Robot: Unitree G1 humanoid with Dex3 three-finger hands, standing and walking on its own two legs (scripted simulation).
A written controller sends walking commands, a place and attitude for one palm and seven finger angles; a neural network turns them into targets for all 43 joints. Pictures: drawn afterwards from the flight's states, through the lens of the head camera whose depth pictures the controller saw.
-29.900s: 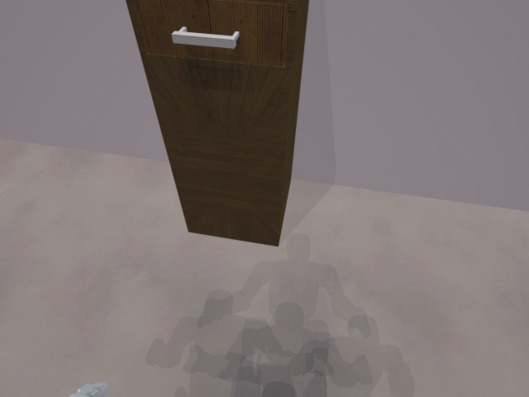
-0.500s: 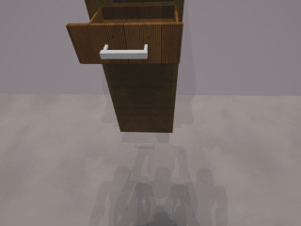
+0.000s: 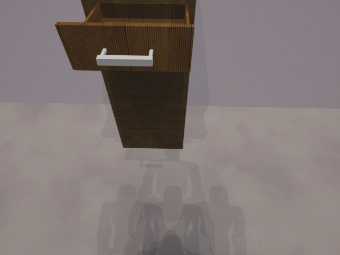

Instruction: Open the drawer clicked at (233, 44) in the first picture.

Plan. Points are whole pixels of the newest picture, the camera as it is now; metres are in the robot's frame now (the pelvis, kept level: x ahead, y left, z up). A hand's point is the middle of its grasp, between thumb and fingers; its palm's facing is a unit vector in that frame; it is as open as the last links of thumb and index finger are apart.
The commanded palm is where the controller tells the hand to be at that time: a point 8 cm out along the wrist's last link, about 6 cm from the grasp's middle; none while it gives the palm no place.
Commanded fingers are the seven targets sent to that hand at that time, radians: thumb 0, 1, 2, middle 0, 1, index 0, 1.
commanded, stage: look to check the result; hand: left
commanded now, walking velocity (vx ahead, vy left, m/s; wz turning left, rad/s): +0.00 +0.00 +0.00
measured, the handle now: (126, 56) +0.61 +0.15 +0.15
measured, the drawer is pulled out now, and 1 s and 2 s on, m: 0.29 0.29 0.29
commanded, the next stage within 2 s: stand and wait in 0.52 s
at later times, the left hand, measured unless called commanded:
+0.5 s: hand out of the picture +0.02 +0.17 -0.17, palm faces +0.03 -0.98 -0.19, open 7.3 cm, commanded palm none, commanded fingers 0.00 0.90 0.90 -0.20 -0.30 -0.20 -0.30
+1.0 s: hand out of the picture +0.06 +0.20 -0.17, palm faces +0.00 -0.97 -0.23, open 7.4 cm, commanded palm none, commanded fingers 0.00 0.90 0.90 -0.20 -0.30 -0.20 -0.30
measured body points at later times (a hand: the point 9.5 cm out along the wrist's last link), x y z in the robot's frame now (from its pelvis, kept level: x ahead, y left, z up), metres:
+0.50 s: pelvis +0.03 +0.00 +0.00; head +0.05 +0.00 +0.45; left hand +0.02 +0.22 -0.16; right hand +0.04 -0.23 -0.16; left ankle +0.06 +0.12 -0.74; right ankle +0.01 -0.11 -0.74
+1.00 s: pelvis +0.04 +0.01 +0.00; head +0.07 +0.00 +0.45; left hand +0.06 +0.25 -0.15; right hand +0.06 -0.23 -0.16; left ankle +0.06 +0.12 -0.74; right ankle +0.01 -0.11 -0.74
